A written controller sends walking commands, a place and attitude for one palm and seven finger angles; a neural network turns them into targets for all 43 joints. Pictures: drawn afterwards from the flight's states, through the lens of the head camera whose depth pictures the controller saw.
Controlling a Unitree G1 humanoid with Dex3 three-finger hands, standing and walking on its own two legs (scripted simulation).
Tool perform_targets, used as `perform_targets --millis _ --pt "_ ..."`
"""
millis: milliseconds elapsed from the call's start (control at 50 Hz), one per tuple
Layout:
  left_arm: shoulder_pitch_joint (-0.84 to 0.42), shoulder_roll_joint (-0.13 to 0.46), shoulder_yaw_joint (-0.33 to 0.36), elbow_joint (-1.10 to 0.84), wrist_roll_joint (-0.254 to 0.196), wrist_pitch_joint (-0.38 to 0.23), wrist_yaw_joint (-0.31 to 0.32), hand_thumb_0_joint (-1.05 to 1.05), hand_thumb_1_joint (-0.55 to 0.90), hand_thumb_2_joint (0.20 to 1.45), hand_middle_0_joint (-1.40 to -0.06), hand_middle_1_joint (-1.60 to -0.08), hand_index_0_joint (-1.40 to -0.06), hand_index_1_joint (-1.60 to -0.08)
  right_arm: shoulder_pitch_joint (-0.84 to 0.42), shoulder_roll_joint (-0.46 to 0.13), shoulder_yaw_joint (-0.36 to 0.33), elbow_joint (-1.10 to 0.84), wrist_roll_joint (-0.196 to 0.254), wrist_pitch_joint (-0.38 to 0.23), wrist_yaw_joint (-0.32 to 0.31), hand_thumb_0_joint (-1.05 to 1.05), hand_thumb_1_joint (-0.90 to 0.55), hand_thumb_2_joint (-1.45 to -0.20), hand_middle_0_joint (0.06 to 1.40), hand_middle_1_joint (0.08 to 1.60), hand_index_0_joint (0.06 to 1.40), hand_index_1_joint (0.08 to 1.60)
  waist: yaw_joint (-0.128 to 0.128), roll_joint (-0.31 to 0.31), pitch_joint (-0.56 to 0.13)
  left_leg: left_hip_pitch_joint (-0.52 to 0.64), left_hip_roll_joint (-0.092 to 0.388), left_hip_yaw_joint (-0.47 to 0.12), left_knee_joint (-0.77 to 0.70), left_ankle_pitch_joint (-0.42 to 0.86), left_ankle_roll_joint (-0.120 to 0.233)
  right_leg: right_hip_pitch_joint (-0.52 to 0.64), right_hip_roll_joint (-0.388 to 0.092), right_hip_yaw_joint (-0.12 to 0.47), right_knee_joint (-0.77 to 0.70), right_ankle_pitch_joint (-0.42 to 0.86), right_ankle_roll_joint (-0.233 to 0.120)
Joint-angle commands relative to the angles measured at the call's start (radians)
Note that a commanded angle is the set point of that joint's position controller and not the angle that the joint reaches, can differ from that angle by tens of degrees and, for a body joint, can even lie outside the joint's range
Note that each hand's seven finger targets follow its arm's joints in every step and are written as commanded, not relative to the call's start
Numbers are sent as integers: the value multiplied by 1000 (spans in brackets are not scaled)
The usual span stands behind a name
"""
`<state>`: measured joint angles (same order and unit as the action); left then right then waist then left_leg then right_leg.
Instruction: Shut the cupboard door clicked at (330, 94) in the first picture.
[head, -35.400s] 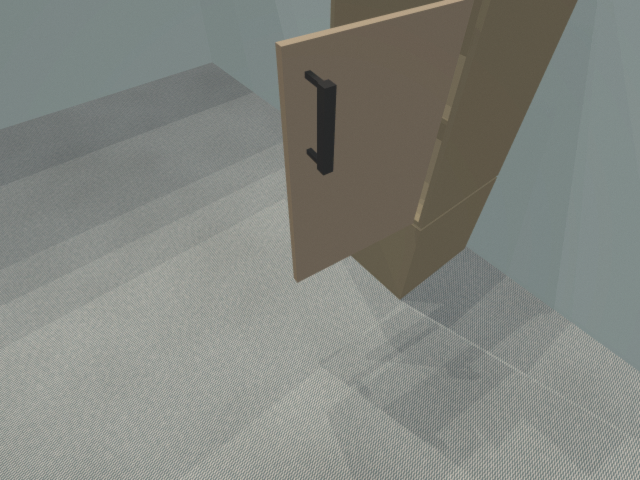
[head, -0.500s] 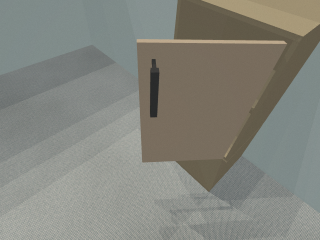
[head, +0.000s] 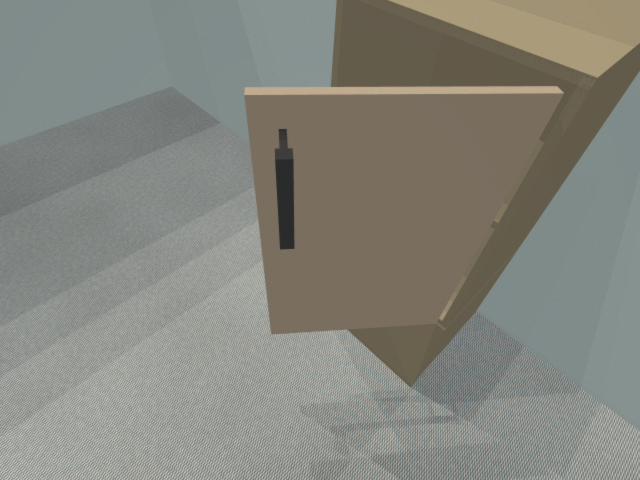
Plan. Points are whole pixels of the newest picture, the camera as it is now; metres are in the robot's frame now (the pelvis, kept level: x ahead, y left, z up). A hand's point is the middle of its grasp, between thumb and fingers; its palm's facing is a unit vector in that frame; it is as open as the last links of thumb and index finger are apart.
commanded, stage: look again from close up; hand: left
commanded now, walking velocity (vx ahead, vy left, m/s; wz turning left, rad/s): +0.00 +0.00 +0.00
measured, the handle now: (285, 192) +0.45 +0.08 +0.12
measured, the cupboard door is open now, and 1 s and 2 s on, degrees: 51 51 51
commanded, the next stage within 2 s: shuffle to correct the standing spot in 0.04 s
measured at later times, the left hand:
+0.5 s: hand out of the picture +0.02 +0.14 -0.18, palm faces +0.05 -0.98 -0.20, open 7.4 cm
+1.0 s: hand out of the picture -0.01 +0.04 -0.19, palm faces +0.21 -0.97 -0.11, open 7.4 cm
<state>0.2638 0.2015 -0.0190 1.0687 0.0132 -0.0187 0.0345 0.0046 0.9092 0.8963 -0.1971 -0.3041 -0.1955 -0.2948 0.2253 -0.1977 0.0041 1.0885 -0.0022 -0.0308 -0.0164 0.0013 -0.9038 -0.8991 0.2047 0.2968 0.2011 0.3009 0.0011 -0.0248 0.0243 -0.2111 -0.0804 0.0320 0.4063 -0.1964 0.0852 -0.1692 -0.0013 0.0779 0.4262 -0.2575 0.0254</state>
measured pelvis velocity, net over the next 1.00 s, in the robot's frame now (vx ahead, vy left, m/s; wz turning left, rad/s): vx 0.04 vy -0.11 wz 0.17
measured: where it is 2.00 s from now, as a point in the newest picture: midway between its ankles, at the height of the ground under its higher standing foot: outside the picture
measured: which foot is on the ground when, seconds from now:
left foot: down 0.00-1.00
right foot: down 0.00-0.86, up 0.88-1.00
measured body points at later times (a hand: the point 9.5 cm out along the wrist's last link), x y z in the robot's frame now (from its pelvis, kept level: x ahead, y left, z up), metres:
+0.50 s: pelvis +0.03 -0.04 +0.00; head +0.05 -0.03 +0.45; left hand +0.02 +0.19 -0.16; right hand +0.05 -0.26 -0.16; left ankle +0.01 +0.06 -0.74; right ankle -0.02 -0.14 -0.74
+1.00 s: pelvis +0.04 -0.11 +0.00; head +0.07 -0.07 +0.44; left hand -0.02 +0.09 -0.18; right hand +0.11 -0.33 -0.15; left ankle +0.01 +0.00 -0.74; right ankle +0.01 -0.23 -0.67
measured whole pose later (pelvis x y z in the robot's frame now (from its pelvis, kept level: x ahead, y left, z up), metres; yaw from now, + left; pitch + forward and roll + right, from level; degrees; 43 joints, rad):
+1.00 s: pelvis +0.04 -0.11 +0.00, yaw +10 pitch +0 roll -2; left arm 0.34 0.14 0.04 1.02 0.03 0.07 0.02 0.01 0.91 0.90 -0.20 -0.30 -0.20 -0.29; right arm 0.23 -0.13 -0.02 1.05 -0.03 -0.01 -0.07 0.00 -0.91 -0.90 0.21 0.30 0.20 0.30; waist 0.00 -0.04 0.06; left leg -0.25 0.07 0.06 0.55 -0.31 0.01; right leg -0.40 0.03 -0.03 1.02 -0.48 -0.01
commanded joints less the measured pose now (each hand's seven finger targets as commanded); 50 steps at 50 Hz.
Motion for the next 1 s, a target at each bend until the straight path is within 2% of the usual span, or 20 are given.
perform_targets --millis 0,120,160,260,380,440,500,540,620,680,720,740,780,800,820,840,860,900,940,980 --pt "45 136 24 -34 2 -10 5 0 900 900 -200 -300 -200 -300 12 -147 -23 -48 -3 -21 -13 0 -900 -900 200 300 200 300 3 16 -2 42 171 -157 -79 155 -24 -26 -87 67 -46 143 -62" --pt "19 152 26 -37 -1 -8 3 0 900 900 -200 -300 -200 -300 1 -159 -20 -40 -4 -21 -14 0 -900 -900 200 300 200 300 3 28 -22 67 175 -156 -78 189 -27 -9 -87 66 -46 154 -63" --pt "38 103 14 -24 -4 0 4 0 900 900 -200 -300 -200 -300 22 -117 -8 -28 -7 -17 -13 0 -900 -900 200 300 200 300 -1 19 -33 71 186 -172 -89 157 -29 -3 -76 40 -40 106 -50" --pt "64 87 13 -8 0 13 2 0 900 900 -200 -300 -200 -300 23 -121 -12 -18 -12 -4 -16 0 -900 -900 200 300 200 300 0 40 27 32 219 -238 -121 49 -12 -34 -59 -9 -15 23 -44" --pt "92 79 24 -17 5 21 3 0 900 900 -200 -300 -200 -300 63 -126 -31 -9 -13 6 -33 0 -900 -900 200 300 200 300 -6 61 24 69 258 -282 -67 276 25 -70 -44 -54 35 36 -45" --pt "121 68 31 -20 3 23 5 0 900 900 -200 -300 -200 -300 83 -125 -39 -7 -13 8 -41 0 -900 -900 200 300 200 300 -6 80 -21 84 264 -291 -30 361 35 -56 -42 -62 52 49 -47" --pt "154 59 40 -23 6 26 5 0 900 900 -200 -300 -200 -300 77 -112 -45 -12 -13 13 -44 0 -900 -900 200 300 200 300 2 40 -17 3 237 -253 12 314 18 7 -55 -53 24 129 -54" --pt "175 61 44 -27 7 27 7 0 900 900 -200 -300 -200 -300 71 -90 -44 -16 -12 16 -43 0 -900 -900 200 300 200 300 3 -17 -26 -50 187 -179 60 219 -9 54 -83 -25 -3 225 -63" --pt "198 73 50 -35 8 31 11 0 900 900 -200 -300 -200 -300 58 -32 -38 -27 -11 31 -42 0 -900 -900 200 300 200 300 6 -157 10 -157 87 -19 239 -140 -56 79 -176 33 -68 466 -97" --pt "194 50 47 -50 15 39 11 0 900 900 -200 -300 -200 -300 39 -20 -41 -31 -12 42 -45 0 -900 -900 200 300 200 300 9 -101 49 -202 112 14 400 -272 -56 42 -205 25 -86 507 -177" --pt "210 44 47 -45 18 37 11 0 900 900 -200 -300 -200 -300 32 -4 -37 -32 -12 41 -46 0 -900 -900 200 300 200 300 10 -45 58 -206 122 28 386 -280 -58 58 -199 27 -68 589 -218" --pt "216 46 49 -41 19 37 9 0 900 900 -200 -300 -200 -300 38 -1 -36 -32 -13 40 -47 0 -900 -900 200 300 200 300 8 -32 58 -188 127 34 332 -267 -58 61 -193 19 -48 623 -225" --pt "213 44 52 -40 16 39 7 0 900 900 -200 -300 -200 -300 86 7 -38 -17 -13 39 -52 0 -900 -900 200 300 200 300 -17 -25 46 -89 131 43 195 -157 -51 28 -162 -11 11 653 -178" --pt "198 46 55 -48 11 41 5 0 900 900 -200 -300 -200 -300 146 -7 -41 -4 -15 36 -55 0 -900 -900 200 300 200 300 -44 5 15 12 154 16 89 4 -36 -13 -137 -34 87 641 -131" --pt "201 26 55 -61 8 40 0 0 900 900 -200 -300 -200 -300 195 -59 -51 9 -22 29 -63 0 -900 -900 200 300 200 300 -60 110 -10 148 293 -152 27 255 32 -150 -70 -87 227 475 -58" --pt "198 -2 50 -82 1 40 2 0 900 900 -200 -300 -200 -300 237 -120 -62 7 -24 28 -70 0 -900 -900 200 300 200 300 -65 300 -37 224 505 -378 -25 556 158 -302 -5 -154 451 -58 -4" --pt "143 44 60 -94 14 49 7 0 900 900 -200 -300 -200 -300 236 -128 -58 7 -25 30 -71 0 -900 -900 200 300 200 300 -77 309 14 126 563 -431 -54 650 212 -326 3 -61 628 -334 -14" --pt "118 59 81 -111 18 66 -2 0 900 900 -200 -300 -200 -300 136 -115 -57 -35 -24 20 -74 0 -900 -900 200 300 200 300 -33 180 75 -25 535 -321 -83 494 174 -312 -30 6 712 -296 -39" --pt "130 16 82 -116 16 73 -21 0 900 900 -200 -300 -200 -300 38 -132 -64 -73 -31 13 -68 0 -900 -900 200 300 200 300 6 135 66 -78 461 -230 -85 383 119 -281 -41 -17 665 -217 -30" --pt "131 -10 80 -119 13 78 -34 0 900 900 -200 -300 -200 -300 23 -144 -73 -86 -36 15 -61 0 -900 -900 200 300 200 300 13 127 49 -90 408 -151 -88 315 82 -239 -41 -77 549 -173 -11"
